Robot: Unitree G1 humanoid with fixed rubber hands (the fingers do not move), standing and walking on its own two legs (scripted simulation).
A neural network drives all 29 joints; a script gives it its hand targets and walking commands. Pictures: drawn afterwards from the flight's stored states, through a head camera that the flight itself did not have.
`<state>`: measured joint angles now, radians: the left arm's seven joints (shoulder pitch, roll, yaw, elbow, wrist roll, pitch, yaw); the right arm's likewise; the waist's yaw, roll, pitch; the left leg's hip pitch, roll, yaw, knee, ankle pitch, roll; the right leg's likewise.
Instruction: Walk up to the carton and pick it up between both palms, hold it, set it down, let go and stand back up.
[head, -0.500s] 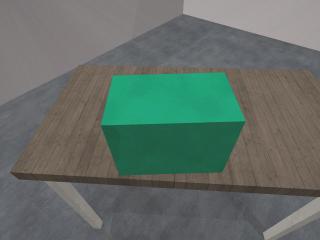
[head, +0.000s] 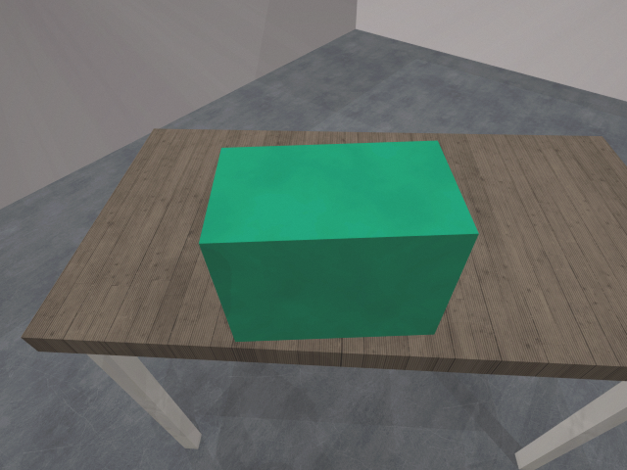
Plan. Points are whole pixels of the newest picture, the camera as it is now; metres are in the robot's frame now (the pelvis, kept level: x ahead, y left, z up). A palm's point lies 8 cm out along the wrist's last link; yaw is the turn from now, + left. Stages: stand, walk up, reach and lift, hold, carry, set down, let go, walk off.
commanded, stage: stand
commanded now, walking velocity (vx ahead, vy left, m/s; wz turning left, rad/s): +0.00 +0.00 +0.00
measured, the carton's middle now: (332, 245) +0.40 +0.01 +0.08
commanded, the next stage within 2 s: none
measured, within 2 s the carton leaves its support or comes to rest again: neither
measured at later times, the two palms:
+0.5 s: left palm out of the picture -0.01 +0.23 -0.14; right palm out of the picture +0.00 -0.22 -0.14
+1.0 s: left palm out of the picture -0.01 +0.23 -0.14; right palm out of the picture +0.01 -0.22 -0.14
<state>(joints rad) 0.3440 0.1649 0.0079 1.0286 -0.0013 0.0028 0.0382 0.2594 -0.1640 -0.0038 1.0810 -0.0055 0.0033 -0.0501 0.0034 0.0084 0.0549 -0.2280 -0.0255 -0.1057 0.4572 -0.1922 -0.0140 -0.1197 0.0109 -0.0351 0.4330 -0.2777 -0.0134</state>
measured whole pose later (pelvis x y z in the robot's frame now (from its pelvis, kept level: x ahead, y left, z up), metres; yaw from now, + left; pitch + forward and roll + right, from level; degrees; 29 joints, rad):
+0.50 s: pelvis +0.00 +0.00 +0.00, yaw -1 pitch -2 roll +0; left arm 0.34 0.16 0.01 1.05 0.00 0.00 0.04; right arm 0.26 -0.16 -0.01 1.09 0.00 0.00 -0.05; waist 0.00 0.00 0.06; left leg -0.23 -0.02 -0.09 0.45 -0.19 -0.01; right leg -0.12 0.01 -0.02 0.43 -0.27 -0.01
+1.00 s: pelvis +0.01 +0.00 +0.00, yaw -1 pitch -2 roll +0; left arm 0.33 0.15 0.01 1.05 0.00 0.00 0.04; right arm 0.25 -0.15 -0.01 1.09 0.00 0.00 -0.05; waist 0.00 0.00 0.06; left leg -0.21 -0.03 -0.09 0.44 -0.20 -0.01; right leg -0.11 0.00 -0.02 0.42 -0.28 -0.01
